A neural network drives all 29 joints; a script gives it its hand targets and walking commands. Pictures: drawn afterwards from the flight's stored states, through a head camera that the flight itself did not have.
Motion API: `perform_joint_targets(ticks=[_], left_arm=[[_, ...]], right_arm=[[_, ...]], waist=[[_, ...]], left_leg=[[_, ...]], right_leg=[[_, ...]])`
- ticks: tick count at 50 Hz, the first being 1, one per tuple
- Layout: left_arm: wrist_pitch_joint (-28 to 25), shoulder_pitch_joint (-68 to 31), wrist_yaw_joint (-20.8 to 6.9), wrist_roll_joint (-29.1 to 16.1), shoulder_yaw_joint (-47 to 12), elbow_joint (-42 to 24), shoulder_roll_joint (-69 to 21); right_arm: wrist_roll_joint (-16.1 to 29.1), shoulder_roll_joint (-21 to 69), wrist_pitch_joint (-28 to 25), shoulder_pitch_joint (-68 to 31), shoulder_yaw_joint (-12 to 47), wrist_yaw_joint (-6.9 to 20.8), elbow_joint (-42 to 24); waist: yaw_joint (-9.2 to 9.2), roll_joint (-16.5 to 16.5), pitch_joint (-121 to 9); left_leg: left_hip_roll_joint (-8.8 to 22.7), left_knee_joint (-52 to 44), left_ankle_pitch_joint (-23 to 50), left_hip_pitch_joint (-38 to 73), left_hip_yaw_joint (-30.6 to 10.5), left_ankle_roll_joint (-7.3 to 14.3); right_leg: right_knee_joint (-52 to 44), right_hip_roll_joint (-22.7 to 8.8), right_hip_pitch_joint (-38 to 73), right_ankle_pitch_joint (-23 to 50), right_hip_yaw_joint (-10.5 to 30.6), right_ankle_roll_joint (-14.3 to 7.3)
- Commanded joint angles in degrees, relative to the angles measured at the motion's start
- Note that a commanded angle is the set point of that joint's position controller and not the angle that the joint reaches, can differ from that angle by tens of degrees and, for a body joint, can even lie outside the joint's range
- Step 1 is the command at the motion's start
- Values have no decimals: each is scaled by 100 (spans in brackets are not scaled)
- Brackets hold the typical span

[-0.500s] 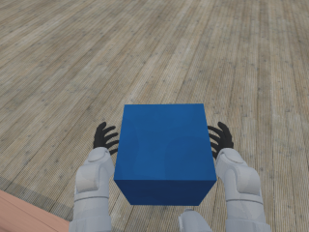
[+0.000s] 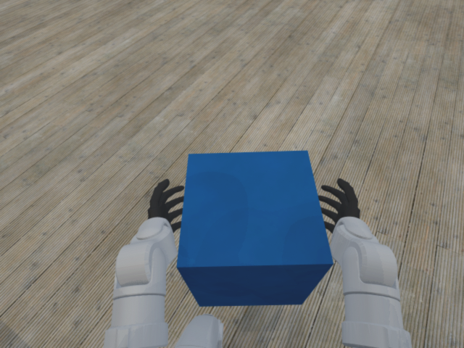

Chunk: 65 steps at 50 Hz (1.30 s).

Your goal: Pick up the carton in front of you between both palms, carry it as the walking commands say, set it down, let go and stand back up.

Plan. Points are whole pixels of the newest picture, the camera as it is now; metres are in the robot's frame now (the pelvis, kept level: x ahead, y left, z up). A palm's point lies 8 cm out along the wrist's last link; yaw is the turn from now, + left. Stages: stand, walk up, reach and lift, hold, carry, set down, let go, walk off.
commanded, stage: carry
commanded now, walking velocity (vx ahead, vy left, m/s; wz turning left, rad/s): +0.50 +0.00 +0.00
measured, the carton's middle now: (249, 234) +0.33 +0.02 -0.02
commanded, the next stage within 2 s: none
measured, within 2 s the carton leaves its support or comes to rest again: neither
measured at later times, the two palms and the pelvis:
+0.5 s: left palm (200, 83) +0.65 +0.16 +0.10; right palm (337, 90) +0.62 -0.15 +0.11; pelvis +0.33 +0.02 +0.03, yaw -3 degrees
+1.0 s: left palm (231, 41) +0.85 +0.10 +0.10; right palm (342, 41) +0.86 -0.20 +0.09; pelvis +0.64 -0.06 +0.03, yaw +1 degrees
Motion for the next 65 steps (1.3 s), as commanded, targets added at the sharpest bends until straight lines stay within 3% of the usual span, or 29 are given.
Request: perform_joint_targets(ticks=[1,8,10,11,12,13,14,15,16,18,20,26,33,35,37,38,39,40,41,43,44,47,50,55,59,62,63,64,65], left_arm=[[-276,-3254,-114,-833,-3601,-845,-4179],[-274,-2752,-63,-654,-3576,-938,-3968],[-207,-2650,-20,-575,-3499,-1005,-3816],[-162,-2675,2,-531,-3501,-1021,-3745],[-108,-2787,19,-465,-3482,-1083,-3655],[-11,-2672,31,-472,-3486,-1003,-3769],[56,-2545,50,-415,-3358,-1028,-3510],[103,-2618,84,-407,-3313,-1008,-3609],[130,-2642,95,-332,-3197,-966,-3734],[184,-2566,66,-167,-3049,-871,-3951],[249,-2374,-5,-97,-3155,-937,-4123],[665,-1463,-81,-251,-3590,-1768,-4242],[1406,-614,-227,-559,-3972,-2936,-4001],[1558,-344,-258,-562,-3961,-3181,-3893],[1667,24,-288,-532,-3913,-3291,-3837],[1709,261,-309,-505,-3863,-3332,-3817],[1747,280,-316,-446,-3793,-3374,-3638],[1760,384,-328,-505,-3825,-3316,-3705],[1757,421,-376,-523,-3867,-3396,-3816],[1688,221,-487,-564,-4013,-3505,-4119],[1650,130,-544,-590,-4107,-3522,-4212],[1587,206,-661,-652,-4239,-3479,-4172],[1591,387,-667,-640,-4238,-3436,-3934],[1682,464,-523,-621,-4109,-3635,-3546],[1818,515,-335,-523,-3942,-3673,-3204],[1911,416,-220,-504,-3900,-3720,-3004],[1936,413,-190,-517,-3912,-3763,-2950],[1967,389,-180,-560,-3935,-3891,-2902],[1985,273,-195,-617,-4059,-4018,-2989]], right_arm=[[373,3952,-217,-2732,3115,41,-655],[480,3786,-196,-2659,3306,109,-1162],[477,3604,-105,-2493,3288,99,-1210],[426,3507,-51,-2342,3268,81,-1153],[393,3464,15,-2196,3236,82,-1093],[347,3315,61,-2283,3187,46,-1012],[450,3456,101,-2182,3288,22,-827],[522,3601,138,-2171,3344,53,-860],[625,3810,172,-2341,3456,109,-979],[798,4151,214,-2660,3698,247,-1242],[906,4287,270,-2698,3856,364,-1477],[867,4135,717,-1401,3910,432,-2197],[706,3786,1437,-29,3790,457,-3008],[709,3725,1589,155,3868,468,-3276],[740,3670,1711,312,3998,493,-3542],[771,3606,1761,338,4070,504,-3672],[811,3562,1824,275,4195,513,-3873],[819,3511,1878,233,4284,551,-4004],[884,3678,1884,177,4386,594,-3959],[903,4032,1816,110,4466,703,-3843],[868,4166,1776,151,4467,739,-3770],[641,4237,1683,495,4398,751,-3548],[499,4080,1673,723,4312,678,-3490],[607,3740,1768,636,4296,555,-3801],[711,3271,1924,571,4205,455,-3949],[744,3003,2000,622,4039,390,-3878],[749,2976,2012,712,3965,372,-3786],[742,2934,2008,779,3915,358,-3750],[806,3045,1996,702,3950,374,-3710]], waist=[[-118,-596,-2292],[117,-721,-1916],[-240,-884,-2281],[-653,-778,-2614],[-780,-251,-2925],[-579,989,-3514],[-723,1255,-3744],[-709,967,-3258],[-668,379,-2907],[-511,44,-2507],[-472,194,-2405],[-487,724,-1940],[-553,863,-1137],[-528,878,-1051],[-392,592,-1496],[-299,268,-1858],[-269,-981,-2397],[-281,-1892,-2250],[-309,-1411,-2033],[-325,-502,-1701],[-352,-344,-1556],[-365,-601,-1321],[-356,-654,-1047],[-324,-772,-675],[-289,-864,-427],[-392,-752,-772],[-482,-468,-1218],[-568,624,-1658],[-559,2012,-2029]], left_leg=[[85,-934,612,-788,221,-45],[-552,-4188,2214,782,1154,180],[-750,-4676,2431,2289,1273,301],[-561,-5132,2647,3489,1162,302],[391,-4918,3041,4896,8,422],[2321,-4611,4344,6599,-2684,1423],[2221,-5172,2996,6783,-3615,1848],[1982,-5392,2561,6389,-3185,1686],[1811,-5530,2661,5912,-2654,1427],[1552,-5835,2868,5026,-1830,1015],[1398,-5995,2904,4800,-1296,805],[1049,-6330,3261,5003,-260,576],[997,-6242,4062,5169,209,475],[1021,-5910,4553,5013,377,346],[764,-4615,4794,4272,860,101],[607,-3673,3635,3324,934,-56],[148,-1863,1714,1830,898,-286],[-434,-693,-604,581,559,-318],[10,-57,-618,310,105,-172],[492,-337,-45,503,13,-98],[645,-774,242,736,-6,-138],[600,-1826,694,1083,373,-273],[572,-3025,1153,933,603,-402],[412,-4100,1846,937,940,-348],[311,-4562,1728,1048,1159,-233],[-60,-4946,1245,2382,1657,-74],[-33,-4913,1078,3728,1535,-4],[1235,-5535,113,4948,-598,399],[2339,-6148,437,6056,-2716,1054]], right_leg=[[-871,-1620,2562,3880,1930,-542],[-715,-988,2788,5574,755,-53],[148,-1045,2508,6195,516,145],[871,-1070,2110,5673,257,344],[1892,-988,975,3596,302,512],[3458,-237,-907,-706,468,817],[4377,32,-1669,-1238,694,754],[4463,-227,-2045,-986,807,636],[4122,-474,-2038,-669,798,617],[3259,-752,-1601,-240,758,707],[2577,-776,-1370,-158,563,782],[848,-845,-1582,853,15,1014],[-398,-743,-1470,1555,-393,885],[-793,-673,-866,1632,-535,763],[-1196,-298,979,1556,-941,657],[-1088,-746,2237,1227,-409,606],[-1327,-2469,3487,471,2154,-42],[-2054,-3018,3712,734,3576,-561],[-2028,-2958,3325,854,3189,-560],[-2247,-2604,2249,847,2147,-268],[-2477,-2446,1760,496,1738,-100],[-2842,-2157,1286,147,918,47],[-3042,-2077,1444,329,622,-11],[-2922,-1884,1799,1065,173,133],[-2533,-1906,2174,1787,8,159],[-1165,-1728,2043,2972,-419,369],[-86,-1489,1391,3210,-703,545],[1554,-1038,8,2101,-760,857],[3094,-368,-1585,-522,-402,1006]])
